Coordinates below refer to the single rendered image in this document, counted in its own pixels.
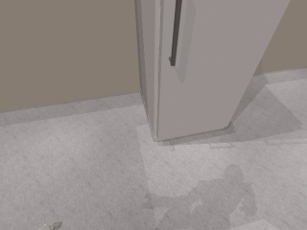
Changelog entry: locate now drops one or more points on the robot left hand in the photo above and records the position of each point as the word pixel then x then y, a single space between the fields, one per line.
pixel 51 225

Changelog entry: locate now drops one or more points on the fridge door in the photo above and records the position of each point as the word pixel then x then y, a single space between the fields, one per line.
pixel 219 46

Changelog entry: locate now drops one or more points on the handle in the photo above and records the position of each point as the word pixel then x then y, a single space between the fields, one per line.
pixel 173 56

